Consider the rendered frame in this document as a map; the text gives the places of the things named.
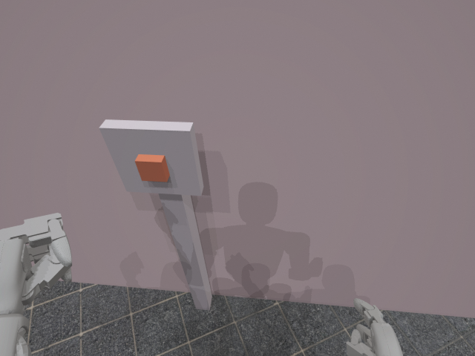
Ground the button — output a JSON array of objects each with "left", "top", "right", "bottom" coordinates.
[{"left": 135, "top": 154, "right": 170, "bottom": 182}]

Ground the left robot forearm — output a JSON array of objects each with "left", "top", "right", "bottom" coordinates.
[{"left": 0, "top": 314, "right": 32, "bottom": 356}]

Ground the left robot hand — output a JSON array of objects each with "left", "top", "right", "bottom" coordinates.
[{"left": 0, "top": 213, "right": 72, "bottom": 315}]

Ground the panel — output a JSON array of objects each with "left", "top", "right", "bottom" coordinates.
[{"left": 99, "top": 119, "right": 212, "bottom": 310}]

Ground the right robot hand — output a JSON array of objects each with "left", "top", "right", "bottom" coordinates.
[{"left": 346, "top": 298, "right": 403, "bottom": 356}]

